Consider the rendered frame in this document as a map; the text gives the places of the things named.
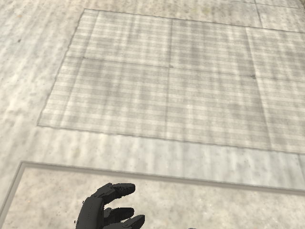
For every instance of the robot left hand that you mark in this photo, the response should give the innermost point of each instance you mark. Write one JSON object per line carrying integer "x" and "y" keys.
{"x": 93, "y": 216}

